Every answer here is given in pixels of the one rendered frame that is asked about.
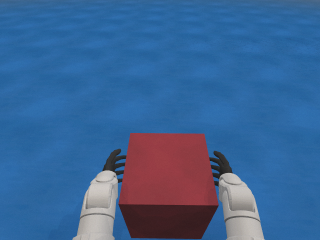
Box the left robot hand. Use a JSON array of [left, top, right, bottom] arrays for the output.
[[102, 148, 127, 183]]

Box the left robot forearm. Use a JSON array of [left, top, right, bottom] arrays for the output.
[[72, 170, 118, 240]]

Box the carton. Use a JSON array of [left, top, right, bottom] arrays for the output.
[[118, 133, 219, 239]]

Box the right robot forearm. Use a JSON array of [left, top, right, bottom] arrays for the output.
[[218, 173, 265, 240]]

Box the right robot hand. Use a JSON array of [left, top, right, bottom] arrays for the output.
[[209, 151, 233, 186]]

